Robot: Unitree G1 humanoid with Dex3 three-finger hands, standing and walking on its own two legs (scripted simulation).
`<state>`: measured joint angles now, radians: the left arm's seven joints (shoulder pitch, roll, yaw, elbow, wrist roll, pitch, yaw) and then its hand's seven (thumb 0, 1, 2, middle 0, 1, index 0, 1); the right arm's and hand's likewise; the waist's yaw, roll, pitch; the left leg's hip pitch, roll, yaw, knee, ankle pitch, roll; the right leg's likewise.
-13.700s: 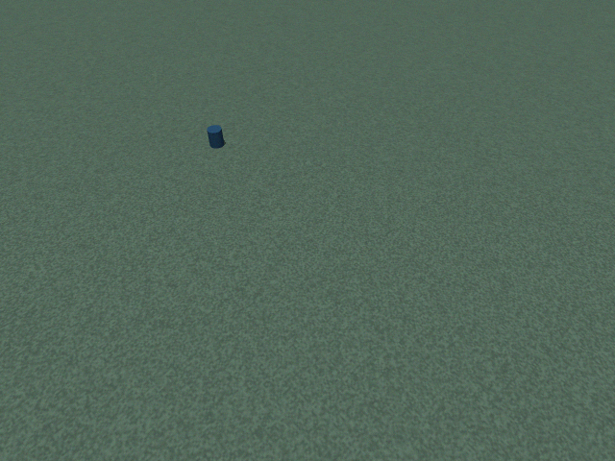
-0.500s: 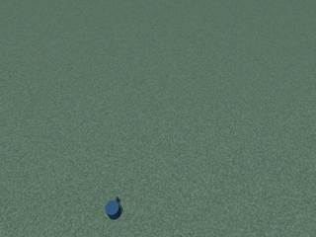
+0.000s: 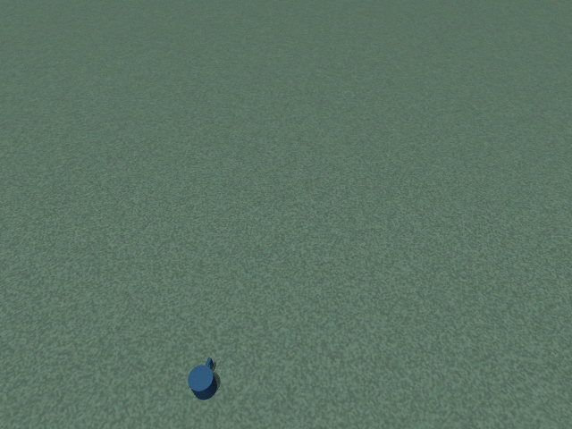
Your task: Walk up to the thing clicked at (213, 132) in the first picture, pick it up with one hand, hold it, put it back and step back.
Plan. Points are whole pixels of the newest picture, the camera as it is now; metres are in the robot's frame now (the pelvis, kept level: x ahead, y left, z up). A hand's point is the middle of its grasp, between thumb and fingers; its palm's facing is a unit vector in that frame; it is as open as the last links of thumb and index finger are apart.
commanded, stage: stand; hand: left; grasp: from above
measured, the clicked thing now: (205, 377) +0.42 +0.25 -0.73
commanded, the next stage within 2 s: rise first in 0.44 s
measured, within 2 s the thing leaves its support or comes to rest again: neither
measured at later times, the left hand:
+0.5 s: hand out of the picture +0.06 +0.26 -0.16, palm faces -0.02 -0.94 -0.35, open 7.4 cm
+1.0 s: hand out of the picture +0.13 +0.26 -0.20, palm faces -0.08 -0.91 -0.40, open 12.8 cm
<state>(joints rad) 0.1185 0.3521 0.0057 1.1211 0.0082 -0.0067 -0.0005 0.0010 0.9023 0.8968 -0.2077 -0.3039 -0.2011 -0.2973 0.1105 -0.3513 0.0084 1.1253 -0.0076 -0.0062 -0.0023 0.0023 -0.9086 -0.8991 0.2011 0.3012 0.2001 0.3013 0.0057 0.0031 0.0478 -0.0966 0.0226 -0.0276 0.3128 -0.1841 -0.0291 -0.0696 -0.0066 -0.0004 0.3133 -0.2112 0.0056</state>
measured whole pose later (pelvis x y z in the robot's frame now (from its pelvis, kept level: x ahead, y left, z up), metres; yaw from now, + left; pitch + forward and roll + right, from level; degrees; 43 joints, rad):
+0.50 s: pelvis -0.01 +0.00 +0.00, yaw +0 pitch -2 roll +0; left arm 0.13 0.36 0.01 1.12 0.01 -0.01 0.00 0.00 0.90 0.90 -0.21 -0.30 -0.20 -0.30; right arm 0.12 -0.35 0.01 1.13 -0.01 0.00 0.00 0.00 -0.91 -0.90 0.20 0.30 0.20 0.30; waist 0.01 0.00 0.05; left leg -0.10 0.02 -0.02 0.31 -0.17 -0.03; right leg -0.07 -0.01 0.01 0.32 -0.20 0.01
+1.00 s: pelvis -0.02 +0.01 -0.05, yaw -1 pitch +11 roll -1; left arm 0.06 0.31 0.13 0.83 0.17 0.15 0.01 0.00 -0.24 0.97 -0.07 -1.03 -0.08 -1.00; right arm 0.24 -0.24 -0.03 0.67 0.03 -0.06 -0.01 0.01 -0.90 -0.90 0.20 0.30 0.20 0.30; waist -0.02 0.01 -0.07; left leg -0.65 0.02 -0.02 0.85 -0.40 -0.01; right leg -0.61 -0.01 0.02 0.83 -0.41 0.02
